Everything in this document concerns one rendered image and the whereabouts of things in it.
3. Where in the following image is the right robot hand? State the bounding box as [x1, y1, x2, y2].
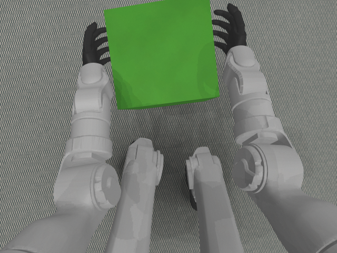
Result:
[212, 3, 247, 55]

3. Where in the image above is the right robot upper arm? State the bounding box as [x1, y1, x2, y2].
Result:
[231, 143, 337, 253]

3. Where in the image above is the robot right forearm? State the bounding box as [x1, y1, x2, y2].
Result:
[222, 45, 304, 175]

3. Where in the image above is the robot left forearm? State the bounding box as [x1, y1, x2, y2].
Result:
[53, 63, 114, 196]

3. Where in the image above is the carton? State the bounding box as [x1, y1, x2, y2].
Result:
[104, 0, 220, 110]

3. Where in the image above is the left robot hand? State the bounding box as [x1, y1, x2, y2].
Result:
[82, 22, 111, 66]

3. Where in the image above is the left robot upper arm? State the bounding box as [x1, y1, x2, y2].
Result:
[0, 162, 121, 253]

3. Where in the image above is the robot left thigh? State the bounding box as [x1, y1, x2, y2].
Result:
[104, 144, 164, 253]

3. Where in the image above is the robot left shin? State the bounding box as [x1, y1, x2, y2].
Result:
[121, 138, 154, 182]

